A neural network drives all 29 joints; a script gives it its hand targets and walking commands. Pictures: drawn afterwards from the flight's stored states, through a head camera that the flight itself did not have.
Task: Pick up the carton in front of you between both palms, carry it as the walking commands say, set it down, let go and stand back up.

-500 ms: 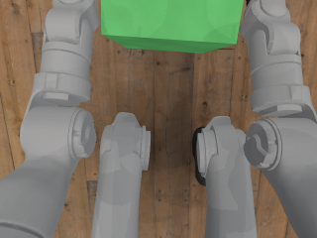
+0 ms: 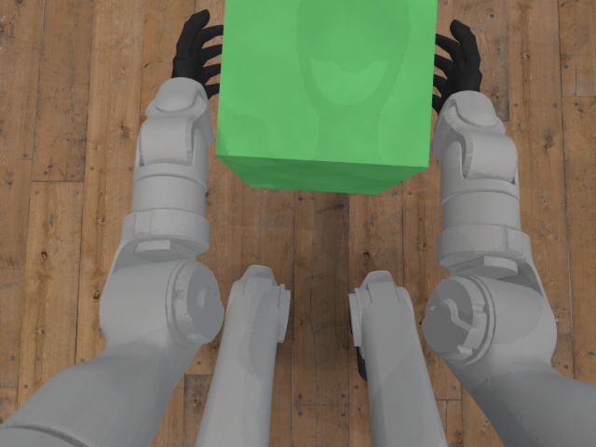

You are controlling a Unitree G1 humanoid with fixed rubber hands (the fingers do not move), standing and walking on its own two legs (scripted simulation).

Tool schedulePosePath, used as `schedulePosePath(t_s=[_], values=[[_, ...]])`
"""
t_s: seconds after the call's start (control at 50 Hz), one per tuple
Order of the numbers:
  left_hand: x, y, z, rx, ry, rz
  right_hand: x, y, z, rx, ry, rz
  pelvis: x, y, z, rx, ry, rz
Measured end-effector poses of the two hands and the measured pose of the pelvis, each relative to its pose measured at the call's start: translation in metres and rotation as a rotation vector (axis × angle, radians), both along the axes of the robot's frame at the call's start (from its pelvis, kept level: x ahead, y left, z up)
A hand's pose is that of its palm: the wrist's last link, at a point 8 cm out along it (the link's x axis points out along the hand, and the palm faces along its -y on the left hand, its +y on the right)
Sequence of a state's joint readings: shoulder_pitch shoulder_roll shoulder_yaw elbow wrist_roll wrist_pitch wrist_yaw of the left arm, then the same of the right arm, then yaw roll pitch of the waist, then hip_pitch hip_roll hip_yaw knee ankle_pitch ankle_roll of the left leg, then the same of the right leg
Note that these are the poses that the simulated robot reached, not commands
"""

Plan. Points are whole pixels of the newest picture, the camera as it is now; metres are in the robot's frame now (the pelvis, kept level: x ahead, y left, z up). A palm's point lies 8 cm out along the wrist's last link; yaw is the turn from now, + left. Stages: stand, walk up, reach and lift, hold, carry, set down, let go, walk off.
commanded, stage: reach and lift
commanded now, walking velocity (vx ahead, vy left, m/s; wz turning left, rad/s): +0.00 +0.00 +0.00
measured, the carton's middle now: (320, 105) +0.53 +0.01 -0.13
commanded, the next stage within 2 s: none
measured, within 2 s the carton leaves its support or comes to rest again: neither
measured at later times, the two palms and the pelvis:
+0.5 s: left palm (126, 54) +0.46 +0.16 +0.10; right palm (570, 67) +0.47 -0.14 +0.11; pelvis +0.05 +0.00 +0.14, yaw +1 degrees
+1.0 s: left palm out of the picture +0.41 +0.15 +0.25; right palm out of the picture +0.42 -0.15 +0.25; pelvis +0.10 +0.00 +0.26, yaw +1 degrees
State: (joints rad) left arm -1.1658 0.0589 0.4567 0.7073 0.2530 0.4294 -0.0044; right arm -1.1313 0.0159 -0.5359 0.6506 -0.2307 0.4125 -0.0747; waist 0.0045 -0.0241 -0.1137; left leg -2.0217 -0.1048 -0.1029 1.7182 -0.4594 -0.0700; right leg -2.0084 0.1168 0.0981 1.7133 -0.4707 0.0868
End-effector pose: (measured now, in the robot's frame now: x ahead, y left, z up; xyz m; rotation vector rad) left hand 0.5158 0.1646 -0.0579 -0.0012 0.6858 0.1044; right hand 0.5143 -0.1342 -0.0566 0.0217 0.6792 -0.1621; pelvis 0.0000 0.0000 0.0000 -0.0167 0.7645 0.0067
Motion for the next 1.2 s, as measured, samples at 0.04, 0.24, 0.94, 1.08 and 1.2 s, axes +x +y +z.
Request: schedulePosePath(t_s=[0.04,0.24,0.94,1.08,1.2], values=[[-0.003,0.000,0.011,-0.003,0.000,0.004,-0.002,0.000,0.011,0.001,0.000,0.001,0.004,0.000,0.009,0.001,-0.004,0.000],[-0.025,-0.002,0.077,-0.012,0.015,0.021,-0.022,-0.002,0.078,0.000,0.014,0.007,0.029,0.000,0.064,0.002,-0.064,0.003],[-0.101,-0.011,0.292,-0.012,0.005,0.044,-0.093,-0.012,0.292,0.007,0.004,0.019,0.099,-0.004,0.248,0.019,-0.527,0.007],[-0.115,-0.013,0.330,-0.003,-0.014,0.044,-0.106,-0.013,0.330,-0.007,-0.015,0.037,0.108,-0.003,0.269,0.023,-0.660,0.010],[-0.124,-0.014,0.353,0.019,-0.015,0.027,-0.115,-0.014,0.353,-0.028,-0.015,0.054,0.107,-0.003,0.276,0.024,-0.760,0.009]])
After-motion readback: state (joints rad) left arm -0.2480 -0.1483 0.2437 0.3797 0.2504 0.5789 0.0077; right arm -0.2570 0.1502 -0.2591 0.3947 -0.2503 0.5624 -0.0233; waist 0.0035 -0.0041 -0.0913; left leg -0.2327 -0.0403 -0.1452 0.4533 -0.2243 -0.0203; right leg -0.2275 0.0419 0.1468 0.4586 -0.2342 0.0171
